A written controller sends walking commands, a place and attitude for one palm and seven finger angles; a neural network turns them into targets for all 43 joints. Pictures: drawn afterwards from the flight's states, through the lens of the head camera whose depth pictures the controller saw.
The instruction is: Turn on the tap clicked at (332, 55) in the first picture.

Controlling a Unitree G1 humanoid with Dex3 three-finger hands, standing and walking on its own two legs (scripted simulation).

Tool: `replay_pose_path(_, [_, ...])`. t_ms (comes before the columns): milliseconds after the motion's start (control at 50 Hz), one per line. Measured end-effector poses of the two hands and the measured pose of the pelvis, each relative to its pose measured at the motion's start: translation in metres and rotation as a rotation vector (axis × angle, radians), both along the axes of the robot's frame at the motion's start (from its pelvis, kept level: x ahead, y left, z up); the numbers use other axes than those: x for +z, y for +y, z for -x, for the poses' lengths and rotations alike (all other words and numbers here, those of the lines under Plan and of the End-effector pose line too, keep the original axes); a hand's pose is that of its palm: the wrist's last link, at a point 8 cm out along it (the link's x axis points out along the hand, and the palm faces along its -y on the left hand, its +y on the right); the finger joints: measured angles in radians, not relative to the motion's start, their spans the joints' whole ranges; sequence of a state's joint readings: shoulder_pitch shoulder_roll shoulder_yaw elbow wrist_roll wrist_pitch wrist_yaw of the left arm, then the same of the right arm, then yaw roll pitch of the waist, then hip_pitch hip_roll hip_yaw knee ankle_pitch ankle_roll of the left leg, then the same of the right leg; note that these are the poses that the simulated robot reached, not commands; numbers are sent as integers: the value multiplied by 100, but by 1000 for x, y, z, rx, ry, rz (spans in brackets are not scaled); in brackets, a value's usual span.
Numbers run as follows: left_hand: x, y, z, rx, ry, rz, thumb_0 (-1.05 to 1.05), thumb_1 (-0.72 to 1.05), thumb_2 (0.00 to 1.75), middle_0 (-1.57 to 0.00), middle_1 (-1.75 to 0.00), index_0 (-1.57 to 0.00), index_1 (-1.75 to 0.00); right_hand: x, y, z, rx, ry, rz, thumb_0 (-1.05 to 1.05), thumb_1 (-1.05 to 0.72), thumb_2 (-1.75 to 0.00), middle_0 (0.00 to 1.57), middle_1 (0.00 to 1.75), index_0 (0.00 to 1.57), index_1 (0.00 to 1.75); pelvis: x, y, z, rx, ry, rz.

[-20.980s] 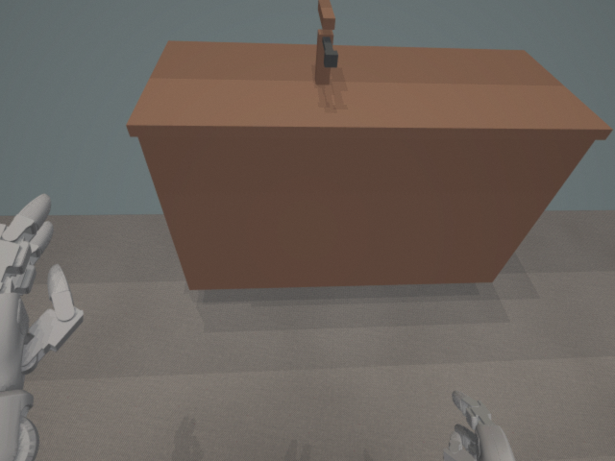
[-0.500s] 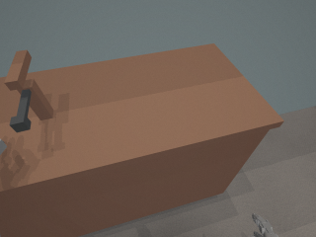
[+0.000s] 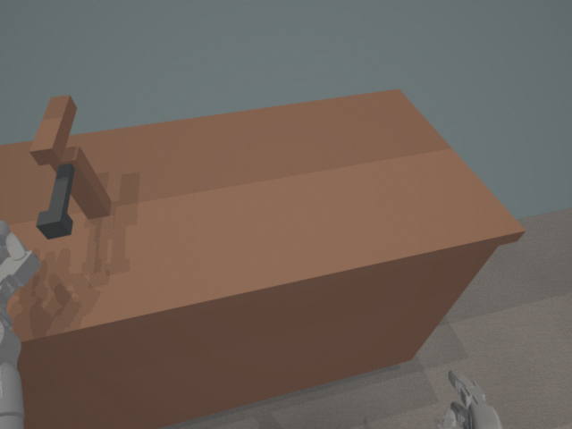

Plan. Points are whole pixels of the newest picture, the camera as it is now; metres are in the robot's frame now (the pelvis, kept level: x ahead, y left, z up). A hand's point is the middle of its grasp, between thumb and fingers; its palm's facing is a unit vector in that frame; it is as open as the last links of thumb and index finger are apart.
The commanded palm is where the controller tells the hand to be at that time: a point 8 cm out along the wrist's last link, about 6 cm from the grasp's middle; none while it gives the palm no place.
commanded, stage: push the lever round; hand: left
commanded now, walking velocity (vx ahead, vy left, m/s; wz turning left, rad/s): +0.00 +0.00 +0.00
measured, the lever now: (55, 223) +0.31 +0.35 +0.13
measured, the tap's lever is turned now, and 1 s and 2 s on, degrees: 3 19 42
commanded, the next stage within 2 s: none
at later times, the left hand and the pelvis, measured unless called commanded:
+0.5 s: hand (56, 252) +0.27 +0.33 +0.12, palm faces +0.62 -0.78 -0.07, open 7.8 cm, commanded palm +0.23 +0.35 +0.12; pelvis -0.02 -0.02 +0.00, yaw +0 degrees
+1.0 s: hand (92, 242) +0.29 +0.29 +0.12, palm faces +0.70 -0.72 -0.05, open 7.7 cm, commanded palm +0.25 +0.31 +0.12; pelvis -0.02 -0.02 +0.00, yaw +0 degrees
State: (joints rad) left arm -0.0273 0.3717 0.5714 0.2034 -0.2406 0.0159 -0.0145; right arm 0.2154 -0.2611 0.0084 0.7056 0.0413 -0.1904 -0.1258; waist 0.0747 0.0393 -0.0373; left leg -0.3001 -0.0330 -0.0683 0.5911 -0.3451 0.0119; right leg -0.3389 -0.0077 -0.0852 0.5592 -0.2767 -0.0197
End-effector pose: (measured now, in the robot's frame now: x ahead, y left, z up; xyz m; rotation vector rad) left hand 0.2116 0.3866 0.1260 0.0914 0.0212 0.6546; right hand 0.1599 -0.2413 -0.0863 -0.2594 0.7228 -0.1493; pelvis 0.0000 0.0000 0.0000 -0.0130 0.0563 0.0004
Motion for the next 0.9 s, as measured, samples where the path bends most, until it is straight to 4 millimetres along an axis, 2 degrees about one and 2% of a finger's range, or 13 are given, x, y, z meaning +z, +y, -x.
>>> replay_pose_path(140, [4, -16, -14, -44, -4, 7, 2, 90, 90, -15, -15, -16, -15, 0, -3, 6, -24, -15, -16, 2, -90, -90, 20, 30, 20, 30, 0, -6, 7, -7, -5, -7])
replay_pose_path(380, [3, -20, -3, 8, 5, 9, 2, 90, 90, -15, -15, -16, -15, -4, -21, 24, -41, 4, -20, 2, -90, -90, 20, 30, 20, 30, -1, -18, 14, -10, -11, -10])
replay_pose_path(540, [0, -32, -11, 29, -9, 22, 2, 91, 91, -15, -15, -16, -15, -8, -30, 31, -47, 25, -5, 2, -90, -90, 20, 30, 20, 30, -2, -23, 20, -4, -7, -11])
replay_pose_path(700, [-1, -50, -18, 54, -21, 20, 3, 93, 92, -15, -15, -16, -15, -10, -29, 27, -44, 20, -21, 2, -90, -90, 20, 30, 20, 30, -1, -26, 19, -6, -7, -15])
replay_pose_path(900, [-1, -64, -25, 96, -24, 23, 3, 93, 92, -15, -15, -16, -15, -7, -23, 14, -29, -4, -36, 2, -90, -90, 20, 30, 20, 30, -1, -26, 16, -8, -14, -17])
